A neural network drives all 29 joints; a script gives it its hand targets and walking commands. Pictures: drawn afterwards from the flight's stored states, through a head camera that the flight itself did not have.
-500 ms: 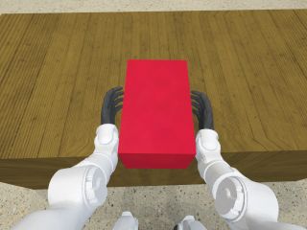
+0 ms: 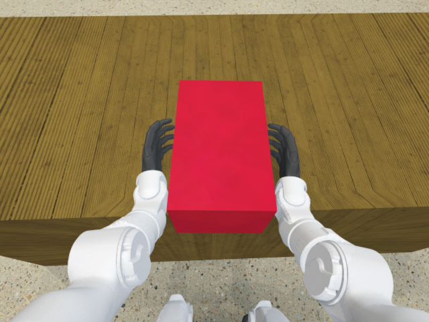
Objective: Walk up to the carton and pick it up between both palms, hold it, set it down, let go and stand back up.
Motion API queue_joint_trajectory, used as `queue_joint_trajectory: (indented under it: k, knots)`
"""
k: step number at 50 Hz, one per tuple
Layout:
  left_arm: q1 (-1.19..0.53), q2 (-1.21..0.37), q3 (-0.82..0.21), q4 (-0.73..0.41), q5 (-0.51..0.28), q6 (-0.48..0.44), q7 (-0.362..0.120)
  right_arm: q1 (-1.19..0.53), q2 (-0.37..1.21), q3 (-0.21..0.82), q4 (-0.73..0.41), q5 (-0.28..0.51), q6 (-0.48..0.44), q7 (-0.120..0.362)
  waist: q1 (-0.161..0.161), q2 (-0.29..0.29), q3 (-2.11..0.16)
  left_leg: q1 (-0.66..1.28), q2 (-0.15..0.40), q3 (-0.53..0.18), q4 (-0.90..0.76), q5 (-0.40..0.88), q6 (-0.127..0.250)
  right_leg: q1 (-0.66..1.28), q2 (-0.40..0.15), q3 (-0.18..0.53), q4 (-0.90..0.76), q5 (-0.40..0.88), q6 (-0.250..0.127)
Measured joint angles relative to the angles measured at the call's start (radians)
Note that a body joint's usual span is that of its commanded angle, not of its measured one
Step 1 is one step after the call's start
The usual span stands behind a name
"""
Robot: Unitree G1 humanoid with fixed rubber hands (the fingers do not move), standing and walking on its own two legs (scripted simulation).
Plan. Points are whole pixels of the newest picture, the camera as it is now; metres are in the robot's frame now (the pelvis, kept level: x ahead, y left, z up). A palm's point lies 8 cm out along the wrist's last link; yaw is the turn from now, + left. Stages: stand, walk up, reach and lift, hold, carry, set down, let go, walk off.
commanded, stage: reach and lift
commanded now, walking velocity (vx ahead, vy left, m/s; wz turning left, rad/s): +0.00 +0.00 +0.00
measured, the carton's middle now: (220, 155) +0.44 +0.02 -0.01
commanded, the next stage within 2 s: none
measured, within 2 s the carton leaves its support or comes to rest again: leaves its support in 0.98 s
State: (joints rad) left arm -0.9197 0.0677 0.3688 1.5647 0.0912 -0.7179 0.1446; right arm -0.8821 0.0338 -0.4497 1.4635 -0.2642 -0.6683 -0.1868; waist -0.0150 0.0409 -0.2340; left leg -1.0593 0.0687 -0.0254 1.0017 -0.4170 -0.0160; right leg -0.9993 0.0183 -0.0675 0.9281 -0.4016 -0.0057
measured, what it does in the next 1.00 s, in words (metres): stands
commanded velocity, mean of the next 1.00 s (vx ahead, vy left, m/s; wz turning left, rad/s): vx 0.00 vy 0.00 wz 0.00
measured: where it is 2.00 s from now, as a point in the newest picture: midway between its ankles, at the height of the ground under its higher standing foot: outside the picture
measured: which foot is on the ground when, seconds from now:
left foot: down 0.00-1.00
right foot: down 0.00-1.00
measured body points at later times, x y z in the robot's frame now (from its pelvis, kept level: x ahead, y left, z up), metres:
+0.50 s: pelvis +0.00 +0.00 +0.00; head +0.12 +0.02 +0.44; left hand +0.42 +0.15 +0.00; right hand +0.42 -0.11 +0.01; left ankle +0.01 +0.12 -0.67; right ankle +0.01 -0.12 -0.67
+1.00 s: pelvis +0.00 +0.00 +0.00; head +0.08 +0.02 +0.45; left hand +0.41 +0.15 +0.01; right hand +0.40 -0.11 +0.01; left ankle +0.01 +0.12 -0.67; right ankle +0.01 -0.12 -0.67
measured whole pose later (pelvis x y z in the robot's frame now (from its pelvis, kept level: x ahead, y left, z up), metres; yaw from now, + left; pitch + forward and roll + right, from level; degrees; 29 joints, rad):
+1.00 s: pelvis +0.00 +0.00 +0.00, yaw +0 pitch +26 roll -5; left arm -0.83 0.04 0.10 1.52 -0.11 -0.63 0.18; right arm -0.76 0.02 -0.18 1.38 -0.09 -0.56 -0.22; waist -0.02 0.05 -0.32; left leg -1.05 0.08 -0.06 1.00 -0.41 -0.02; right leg -0.96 0.03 -0.10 0.88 -0.37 0.00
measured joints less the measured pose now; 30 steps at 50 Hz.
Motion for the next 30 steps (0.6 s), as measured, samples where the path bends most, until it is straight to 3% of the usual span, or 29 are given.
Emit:
queue_joint_trajectory:
  k: [22,30]
  knots:
    - [0.018,-0.02,-0.057,-0.009,-0.036,-0.03,0.008,0.009,-0.031,0.083,0.073,0.043,-0.095,-0.029,0.01,0.001,-0.035,-0.028,0.006,-0.02,-0.02,0.016,-0.006,-0.011,0.009,-0.018,-0.045,0.025,0.0]
    - [0.035,-0.023,-0.102,-0.011,-0.071,-0.015,0.01,0.03,-0.029,0.125,0.07,0.068,-0.082,-0.037,0.008,0.0,-0.051,-0.028,0.01,-0.025,-0.025,0.018,-0.007,-0.005,0.014,-0.023,-0.061,0.033,0.0]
